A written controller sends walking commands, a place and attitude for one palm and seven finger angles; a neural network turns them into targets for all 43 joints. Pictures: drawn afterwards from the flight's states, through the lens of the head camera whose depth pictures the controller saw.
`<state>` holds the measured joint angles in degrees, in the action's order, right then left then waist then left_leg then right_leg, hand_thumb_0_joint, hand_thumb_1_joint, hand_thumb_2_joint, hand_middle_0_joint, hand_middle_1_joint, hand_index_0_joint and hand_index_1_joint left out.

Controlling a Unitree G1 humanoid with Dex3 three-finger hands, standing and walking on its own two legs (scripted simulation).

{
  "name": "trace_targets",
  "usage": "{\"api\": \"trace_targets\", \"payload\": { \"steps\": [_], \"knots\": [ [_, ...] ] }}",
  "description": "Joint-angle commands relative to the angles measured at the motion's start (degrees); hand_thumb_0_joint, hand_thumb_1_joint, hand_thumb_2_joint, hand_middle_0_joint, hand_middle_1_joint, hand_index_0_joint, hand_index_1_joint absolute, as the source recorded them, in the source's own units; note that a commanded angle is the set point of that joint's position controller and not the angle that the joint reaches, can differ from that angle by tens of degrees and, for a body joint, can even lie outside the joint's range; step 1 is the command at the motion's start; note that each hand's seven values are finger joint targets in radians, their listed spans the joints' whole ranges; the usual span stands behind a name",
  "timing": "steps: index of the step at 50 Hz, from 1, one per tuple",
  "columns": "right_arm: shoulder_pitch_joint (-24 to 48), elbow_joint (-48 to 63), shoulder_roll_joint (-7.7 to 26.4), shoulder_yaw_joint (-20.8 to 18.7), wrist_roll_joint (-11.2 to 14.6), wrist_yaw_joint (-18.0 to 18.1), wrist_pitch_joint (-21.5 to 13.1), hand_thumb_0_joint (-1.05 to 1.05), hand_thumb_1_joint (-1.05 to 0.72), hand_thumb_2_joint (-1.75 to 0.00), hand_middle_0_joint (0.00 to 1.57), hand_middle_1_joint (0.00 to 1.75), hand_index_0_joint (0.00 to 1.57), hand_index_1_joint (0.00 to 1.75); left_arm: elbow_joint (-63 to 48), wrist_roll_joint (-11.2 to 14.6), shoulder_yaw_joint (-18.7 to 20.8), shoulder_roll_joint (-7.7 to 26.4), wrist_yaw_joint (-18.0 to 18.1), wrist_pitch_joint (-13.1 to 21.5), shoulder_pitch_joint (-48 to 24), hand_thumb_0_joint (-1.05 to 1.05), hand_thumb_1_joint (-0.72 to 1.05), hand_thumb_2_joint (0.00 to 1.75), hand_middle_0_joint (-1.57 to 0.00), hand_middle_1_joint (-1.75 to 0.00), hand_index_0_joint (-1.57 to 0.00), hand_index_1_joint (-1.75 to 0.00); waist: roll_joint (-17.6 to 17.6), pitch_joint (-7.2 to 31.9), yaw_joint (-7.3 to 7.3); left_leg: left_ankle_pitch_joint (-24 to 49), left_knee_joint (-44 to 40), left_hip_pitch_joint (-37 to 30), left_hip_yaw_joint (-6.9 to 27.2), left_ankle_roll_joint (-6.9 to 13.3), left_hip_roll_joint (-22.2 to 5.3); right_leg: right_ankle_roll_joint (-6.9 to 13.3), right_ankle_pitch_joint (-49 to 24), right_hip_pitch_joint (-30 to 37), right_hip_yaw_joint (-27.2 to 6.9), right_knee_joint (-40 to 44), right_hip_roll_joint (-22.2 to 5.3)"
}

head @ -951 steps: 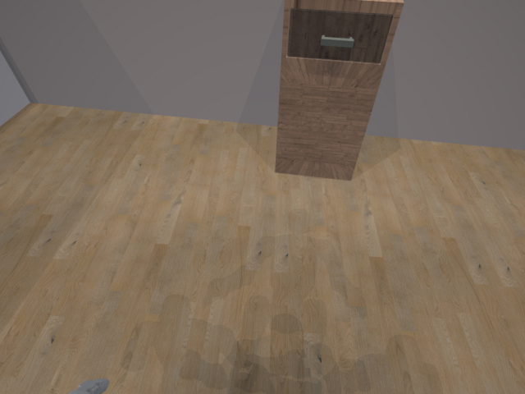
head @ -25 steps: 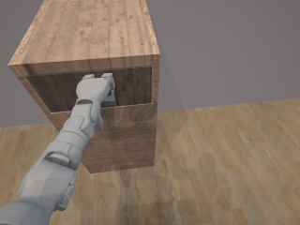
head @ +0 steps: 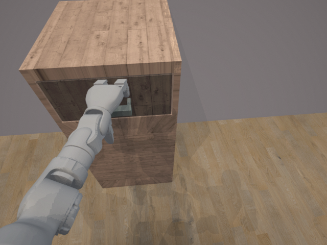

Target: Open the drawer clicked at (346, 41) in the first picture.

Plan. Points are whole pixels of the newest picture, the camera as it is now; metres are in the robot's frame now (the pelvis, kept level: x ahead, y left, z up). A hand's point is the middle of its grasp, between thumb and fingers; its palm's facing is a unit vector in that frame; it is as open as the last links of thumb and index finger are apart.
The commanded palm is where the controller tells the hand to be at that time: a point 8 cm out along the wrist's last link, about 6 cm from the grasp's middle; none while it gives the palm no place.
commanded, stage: move the hooked fingers above the handle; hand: left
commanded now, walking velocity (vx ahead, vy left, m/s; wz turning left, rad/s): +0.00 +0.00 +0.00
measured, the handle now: (111, 106) +0.52 +0.17 +0.01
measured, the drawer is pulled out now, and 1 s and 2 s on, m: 0.00 0.00 0.00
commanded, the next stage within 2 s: lower the fingers behind the handle in 1.14 s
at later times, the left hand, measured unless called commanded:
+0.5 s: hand (104, 114) +0.45 +0.17 +0.05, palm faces -0.09 -0.06 -0.99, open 13.8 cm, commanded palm +0.44 +0.17 +0.13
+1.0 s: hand (117, 113) +0.45 +0.13 +0.06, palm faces -0.04 -0.11 -0.99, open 13.8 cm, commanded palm +0.44 +0.17 +0.13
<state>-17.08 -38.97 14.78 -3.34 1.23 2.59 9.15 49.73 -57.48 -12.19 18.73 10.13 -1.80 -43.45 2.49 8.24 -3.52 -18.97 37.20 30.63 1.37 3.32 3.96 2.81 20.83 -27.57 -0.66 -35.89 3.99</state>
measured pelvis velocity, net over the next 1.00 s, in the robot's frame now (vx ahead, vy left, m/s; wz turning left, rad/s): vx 0.00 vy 0.00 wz -0.02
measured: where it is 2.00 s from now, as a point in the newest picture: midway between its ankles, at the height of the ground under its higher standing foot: outside the picture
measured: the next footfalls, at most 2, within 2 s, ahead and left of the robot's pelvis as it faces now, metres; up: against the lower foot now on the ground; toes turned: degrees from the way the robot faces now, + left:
none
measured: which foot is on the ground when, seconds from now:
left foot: down 0.00-1.00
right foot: down 0.00-1.00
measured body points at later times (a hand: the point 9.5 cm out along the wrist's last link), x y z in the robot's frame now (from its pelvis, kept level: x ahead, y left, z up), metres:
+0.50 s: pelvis +0.00 -0.01 +0.00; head +0.04 -0.02 +0.45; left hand +0.45 +0.17 +0.11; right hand +0.04 -0.28 -0.13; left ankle -0.02 +0.08 -0.72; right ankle -0.04 -0.09 -0.72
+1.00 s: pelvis +0.00 +0.00 +0.00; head +0.04 -0.01 +0.45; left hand +0.45 +0.13 +0.11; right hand +0.06 -0.26 -0.13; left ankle -0.02 +0.08 -0.72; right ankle -0.04 -0.09 -0.72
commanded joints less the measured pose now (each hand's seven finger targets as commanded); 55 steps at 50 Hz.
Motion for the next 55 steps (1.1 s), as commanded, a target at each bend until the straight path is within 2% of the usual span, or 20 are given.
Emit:
{"api": "trace_targets", "payload": {
  "steps": [1, 4, 8, 11, 16, 19, 20, 23, 25, 28, 30, 36, 39, 40, 44, 47, 49, 50, 53, 55],
  "knots": [
    [-2.2, 4.8, 6.4, -1.4, -0.3, -0.5, -1.5, 0.0, -0.9, -0.9, 0.2, 0.3, 0.2, 0.3, -9.1, -1.9, 9.5, 14.6, 9.4, -1.5, -30.0, 0.0, -0.5, 0.3, -0.3, -1.2, -0.3, -1.2, -0.4, 18.0, -0.18, 24.8, -0.9, -12.4, 0.2, -1.1, -2.1, 0.3, -20.7, 1.6, 0.3, 1.0, -0.6],
    [-1.2, 4.9, 7.0, -0.8, -0.4, -0.3, -1.2, 0.0, -0.9, -0.9, 0.2, 0.3, 0.2, 0.3, -4.9, -3.3, 14.0, 20.6, 13.0, -6.7, -29.6, 0.0, -0.5, 0.3, -0.3, -1.2, -0.3, -1.2, -2.4, 20.2, 1.14, 22.5, -1.4, -8.1, -1.0, -1.0, -1.7, 0.1, -21.5, 5.9, -0.2, 0.9, -0.8],
    [-1.2, 5.0, 7.3, -1.1, 0.2, -0.4, -0.6, 0.0, -0.9, -0.9, 0.2, 0.3, 0.2, 0.3, -0.7, -3.0, 9.9, 17.7, 11.1, -12.7, -29.9, 0.0, -0.5, 0.3, -0.3, -1.2, -0.3, -1.2, -3.7, 23.4, -0.38, 23.0, -1.4, -9.1, -2.6, -0.6, -1.8, -0.9, -25.9, 9.2, -1.0, 1.9, -1.3],
    [-1.4, 5.5, 7.6, -1.1, 0.6, 0.2, 0.5, 0.0, -0.9, -0.9, 0.2, 0.3, 0.2, 0.3, 0.0, -1.4, 8.7, 16.7, 6.9, -13.4, -28.4, 0.0, -0.5, 0.3, -0.3, -1.2, -0.3, -1.2, -5.7, 23.8, -0.82, 23.6, -1.9, -9.8, -2.8, -0.2, -1.7, -1.4, -28.7, 11.8, -1.3, 2.9, -1.6],
    [-1.2, 6.4, 7.5, -0.5, 0.9, 1.3, 0.6, 0.0, -0.9, -0.9, 0.2, 0.3, 0.2, 0.3, 0.2, -1.1, 6.9, 15.0, 2.4, -10.0, -25.0, 0.0, -0.5, 0.3, -0.3, -1.2, -0.3, -1.2, -6.5, 16.5, -1.24, 19.9, -3.1, -8.1, -2.7, 0.4, -1.6, -1.4, -26.7, 10.3, -1.5, 4.5, -2.0],
    [-1.7, 7.1, 7.0, -1.2, 0.6, 1.2, -0.3, 0.0, -0.9, -0.9, 0.2, 0.3, 0.2, 0.3, -6.4, -0.9, 3.5, 10.6, 0.8, -4.4, -26.0, 0.0, -0.5, 0.3, -0.3, -1.2, -0.3, -1.2, -3.2, 17.4, -1.9, 21.8, -2.4, -11.4, -2.0, 0.4, -1.8, -0.9, -25.9, 8.2, -1.6, 4.5, -1.8],
    [-2.4, 7.0, 7.0, -1.4, 0.4, 1.2, -0.7, 0.0, -0.9, -0.9, 0.2, 0.3, 0.2, 0.3, -8.6, -0.7, 5.2, 12.3, 1.1, -2.5, -26.3, 0.0, -0.5, 0.3, -0.3, -1.2, -0.3, -1.2, -2.1, 18.6, -1.45, 22.2, -2.1, -12.4, -1.8, 0.5, -1.9, -0.9, -25.7, 8.0, -1.8, 4.2, -1.6],
    [-2.9, 6.9, 6.4, -1.9, 0.1, 0.7, -1.3, 0.0, -0.9, -0.9, 0.2, 0.3, 0.2, 0.3, -13.3, -0.8, 7.4, 13.7, 3.2, 1.3, -25.0, 0.0, -0.5, 0.3, -0.3, -1.2, -0.3, -1.2, 0.8, 20.9, -0.4, 24.8, -1.2, -14.6, -1.2, 0.1, -1.9, -0.5, -25.6, 6.8, -1.7, 3.2, -1.3],
    [-3.3, 5.8, 6.6, -2.1, 0.2, 0.4, -1.7, 0.0, -0.9, -0.9, 0.2, 0.3, 0.2, 0.3, -13.5, -1.4, 8.7, 15.3, 5.8, 2.0, -27.7, 0.0, -0.5, 0.3, -0.3, -1.2, -0.3, -1.2, -0.1, 19.7, -1.22, 24.3, -1.0, -14.0, -0.6, -0.1, -2.1, -0.4, -23.5, 4.5, -1.2, 2.9, -1.0],
    [-3.0, 4.7, 6.7, -2.1, 0.1, -0.1, -2.3, 0.0, -0.9, -0.9, 0.2, 0.3, 0.2, 0.3, -12.8, -2.6, 9.7, 16.5, 10.5, -0.1, -31.8, 0.0, -0.5, 0.3, -0.3, -1.2, -0.3, -1.2, 1.2, 18.9, -1.48, 22.6, -1.1, -13.2, -0.2, -0.6, -2.1, 0.0, -20.0, 1.9, -0.5, 2.2, -0.6],
    [-3.1, 4.0, 6.9, -2.2, -0.1, -0.5, -2.5, 0.0, -0.9, -0.9, 0.2, 0.3, 0.2, 0.3, -11.7, -2.7, 11.5, 18.3, 12.4, -2.2, -32.9, 0.0, -0.5, 0.3, -0.3, -1.2, -0.3, -1.2, 1.8, 22.2, -0.9, 23.4, -1.0, -14.0, -0.5, -0.7, -2.0, 0.0, -20.7, 3.4, -0.5, 1.9, -0.5],
    [-2.0, 3.8, 7.5, -2.0, 0.6, -1.1, -1.1, 0.0, -0.9, -0.9, 0.2, 0.3, 0.2, 0.3, -1.6, -0.3, 4.7, 10.4, 7.9, -10.9, -27.7, 0.0, -0.5, 0.3, -0.3, -1.2, -0.3, -1.2, -2.3, 21.0, -1.77, 24.6, -1.5, -13.7, -1.7, -0.5, -1.8, -0.8, -25.2, 6.2, -0.4, 3.3, -0.9],
    [-1.7, 4.7, 7.8, -2.0, 0.7, -0.9, -0.5, 0.0, -0.9, -0.9, 0.2, 0.3, 0.2, 0.3, -0.6, 1.3, -1.3, 3.3, 2.3, -11.2, -26.3, 0.0, -0.5, 0.3, -0.3, -1.2, -0.3, -1.2, -6.2, 17.7, -3.47, 24.7, -1.9, -14.0, -1.3, -0.1, -2.0, -1.1, -26.0, 5.7, -0.1, 4.4, -1.1],
    [-1.5, 5.0, 7.9, -2.0, 0.6, -0.6, -0.5, 0.0, -0.9, -0.9, 0.2, 0.3, 0.2, 0.3, -2.9, 1.6, -1.6, 3.2, 0.9, -9.9, -26.6, 0.0, -0.5, 0.3, -0.3, -1.2, -0.3, -1.2, -6.0, 17.5, -3.58, 24.5, -1.8, -14.7, -1.1, 0.1, -2.1, -1.2, -25.8, 5.0, -0.3, 4.4, -1.2],
    [-1.5, 6.0, 7.4, -1.8, -0.2, 0.2, -0.7, 0.0, -0.9, -0.9, 0.2, 0.3, 0.2, 0.3, -10.7, 1.1, 3.6, 9.5, -0.3, -2.2, -27.5, 0.0, -0.5, 0.3, -0.3, -1.2, -0.3, -1.2, -3.8, 19.8, -1.78, 25.2, -1.3, -15.1, -0.3, 0.3, -1.7, -0.8, -26.5, 6.7, -1.1, 3.4, -1.5],
    [-1.8, 6.0, 6.3, -1.5, -0.4, 0.3, -1.2, 0.0, -0.9, -0.9, 0.2, 0.3, 0.2, 0.3, -13.8, -1.8, 9.6, 15.5, 4.9, 1.6, -28.6, 0.0, -0.5, 0.3, -0.3, -1.2, -0.3, -1.2, 0.3, 20.0, 0.08, 26.2, -0.6, -14.6, -0.2, -0.4, -2.0, -0.1, -24.3, 4.3, -0.8, 1.6, -1.0],
    [-1.4, 5.9, 6.3, -1.0, -0.6, 0.4, -1.5, 0.0, -0.9, -0.9, 0.2, 0.3, 0.2, 0.3, -12.9, -3.4, 16.1, 22.8, 9.6, 0.7, -29.0, 0.0, -0.5, 0.3, -0.3, -1.2, -0.3, -1.2, -0.6, 19.8, 1.99, 24.3, -1.1, -10.0, -0.2, -0.7, -1.8, 0.3, -22.9, 6.1, -0.7, 0.8, -0.9],
    [-0.7, 6.0, 5.9, -0.8, -0.5, 0.5, -1.6, 0.0, -0.9, -0.9, 0.2, 0.3, 0.2, 0.3, -11.7, -4.1, 16.4, 23.5, 11.8, -0.9, -29.1, 0.0, -0.5, 0.3, -0.3, -1.2, -0.3, -1.2, -0.9, 19.2, 1.95, 22.9, -1.3, -8.4, -0.5, -0.8, -1.7, 0.2, -22.1, 6.2, -0.9, 0.7, -0.9],
    [0.4, 5.3, 6.0, -0.6, -0.3, 0.0, -1.8, 0.0, -0.9, -0.9, 0.2, 0.3, 0.2, 0.3, -6.6, -4.9, 13.2, 20.4, 15.2, -7.5, -29.4, 0.0, -0.5, 0.3, -0.3, -1.2, -0.3, -1.2, -0.6, 19.0, 1.26, 21.2, -1.8, -7.7, -1.8, -1.2, -1.9, 0.0, -20.5, 5.6, -0.4, 1.2, -0.8],
    [-0.2, 4.7, 6.7, -0.9, 0.1, -0.4, -1.5, 0.0, -0.9, -0.9, 0.2, 0.3, 0.2, 0.3, -2.4, -4.3, 10.7, 18.3, 14.1, -11.8, -30.3, 0.0, -0.5, 0.3, -0.3, -1.2, -0.3, -1.2, -0.3, 21.3, 0.22, 21.4, -2.1, -9.2, -2.3, -1.3, -2.1, -0.3, -21.1, 6.2, -0.3, 1.7, -0.9]
  ]
}}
